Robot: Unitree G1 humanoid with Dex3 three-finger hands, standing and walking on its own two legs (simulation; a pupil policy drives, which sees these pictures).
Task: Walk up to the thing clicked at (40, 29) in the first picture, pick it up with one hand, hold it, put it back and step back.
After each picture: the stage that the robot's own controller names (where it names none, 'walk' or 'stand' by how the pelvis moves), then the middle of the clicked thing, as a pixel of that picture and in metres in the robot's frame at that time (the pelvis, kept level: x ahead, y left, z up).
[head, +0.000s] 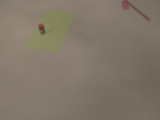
stand; (41, 29) +1.63 +0.54 -0.72
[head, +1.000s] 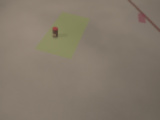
walk; (55, 32) +1.57 +0.27 -0.70
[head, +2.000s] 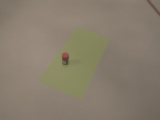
walk; (65, 58) +1.04 +0.16 -0.71
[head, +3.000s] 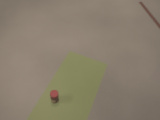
walk; (54, 96) +0.64 +0.19 -0.71
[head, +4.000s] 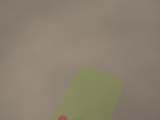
walk; out of the picture +0.43 +0.20 -0.70
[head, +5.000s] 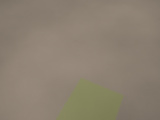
stand; out of the picture +0.38 +0.16 -0.72
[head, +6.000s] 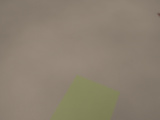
stand; out of the picture +0.36 +0.19 -0.71
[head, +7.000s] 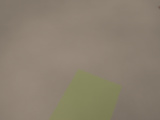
stand; out of the picture +0.36 +0.17 -0.70
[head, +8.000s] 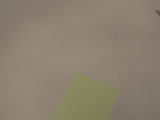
stand; out of the picture +0.36 +0.18 -0.72
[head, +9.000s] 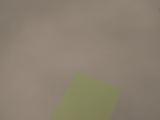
stand; out of the picture +0.36 +0.18 -0.72
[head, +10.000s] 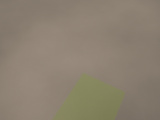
stand; out of the picture +0.38 +0.17 -0.72
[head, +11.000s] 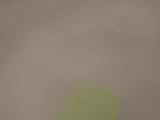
stand; out of the picture +0.35 +0.17 -0.73
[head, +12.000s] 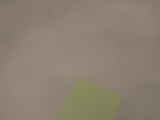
stand; out of the picture +0.35 +0.18 -0.73
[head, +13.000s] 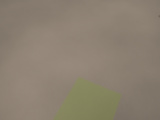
stand; out of the picture +0.35 +0.18 -0.73
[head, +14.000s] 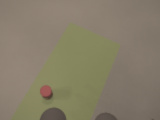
go down; (46, 92) +0.39 +0.19 -0.53
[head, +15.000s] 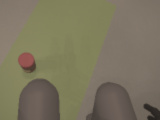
go down; (27, 63) +0.43 +0.24 -0.32
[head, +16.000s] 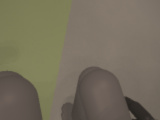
close in; out of the picture +0.40 +0.28 -0.24
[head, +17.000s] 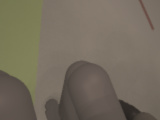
close; out of the picture +0.40 +0.29 -0.22
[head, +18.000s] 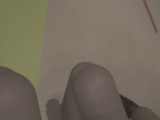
lift; out of the picture +0.37 +0.29 -0.22
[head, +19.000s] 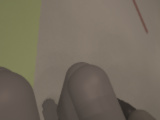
lift; out of the picture +0.37 +0.29 -0.23
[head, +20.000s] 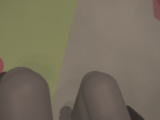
lift; out of the picture +0.33 +0.25 -0.16
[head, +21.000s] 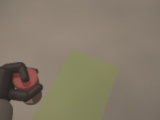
lift; (29, 87) +0.32 +0.18 +0.01
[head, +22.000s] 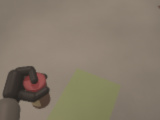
hold; (38, 91) +0.32 +0.16 +0.01
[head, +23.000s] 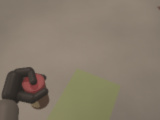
hold; (37, 92) +0.32 +0.17 +0.00
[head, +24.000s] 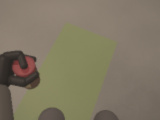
crouch; (27, 73) +0.37 +0.19 -0.07
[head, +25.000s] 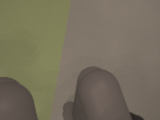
lower; out of the picture +0.41 +0.28 -0.19
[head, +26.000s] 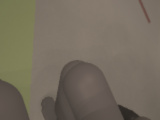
lower; out of the picture +0.41 +0.31 -0.23
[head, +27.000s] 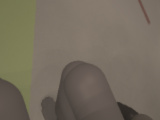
lower; out of the picture +0.40 +0.31 -0.23
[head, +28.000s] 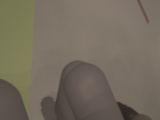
lower; out of the picture +0.40 +0.31 -0.22
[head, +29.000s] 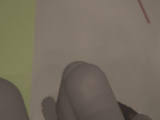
rest; out of the picture +0.40 +0.32 -0.22
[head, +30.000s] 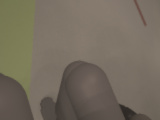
withdraw; out of the picture +0.39 +0.30 -0.23
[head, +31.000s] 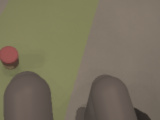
stand; (9, 58) +0.41 +0.26 -0.28
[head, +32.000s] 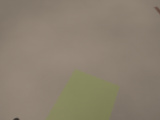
stand; out of the picture +0.35 +0.16 -0.65
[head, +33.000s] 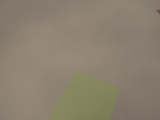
stand; out of the picture +0.38 +0.18 -0.67
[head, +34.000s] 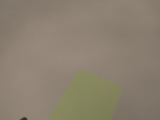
stand; out of the picture +0.37 +0.17 -0.67
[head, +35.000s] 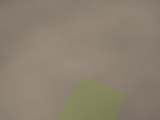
walk; out of the picture +0.39 +0.15 -0.72
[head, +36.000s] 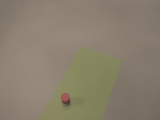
walk; (65, 99) +0.52 +0.15 -0.71
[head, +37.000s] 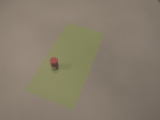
walk; (54, 64) +0.83 +0.23 -0.70
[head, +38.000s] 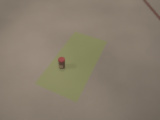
stand; (61, 63) +1.05 +0.22 -0.71
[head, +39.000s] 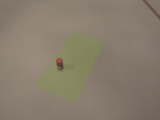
stand; (59, 64) +1.04 +0.24 -0.73
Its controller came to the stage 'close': yes
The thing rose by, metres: 0.71
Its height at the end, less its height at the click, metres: +0.00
